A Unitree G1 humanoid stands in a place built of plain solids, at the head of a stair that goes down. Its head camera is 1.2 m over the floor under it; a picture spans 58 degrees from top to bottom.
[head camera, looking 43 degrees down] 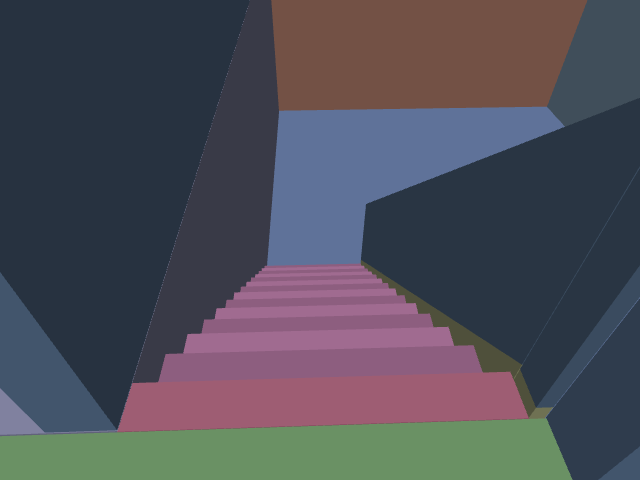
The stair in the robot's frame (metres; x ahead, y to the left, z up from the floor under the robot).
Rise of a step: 0.19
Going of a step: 0.22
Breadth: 1.15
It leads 2 degrees to the left of straight ahead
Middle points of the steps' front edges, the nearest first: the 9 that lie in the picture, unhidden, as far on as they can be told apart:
0.68 -0.01 0.00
0.90 0.00 -0.19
1.12 0.00 -0.39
1.34 0.01 -0.58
1.57 0.02 -0.78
1.79 0.03 -0.97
2.01 0.03 -1.16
2.23 0.04 -1.36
2.46 0.05 -1.55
